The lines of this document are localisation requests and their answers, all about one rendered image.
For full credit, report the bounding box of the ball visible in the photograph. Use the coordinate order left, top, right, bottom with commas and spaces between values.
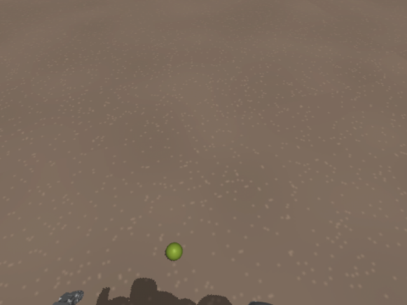
166, 242, 183, 261

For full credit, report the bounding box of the left robot hand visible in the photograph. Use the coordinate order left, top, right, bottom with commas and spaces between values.
52, 290, 84, 305

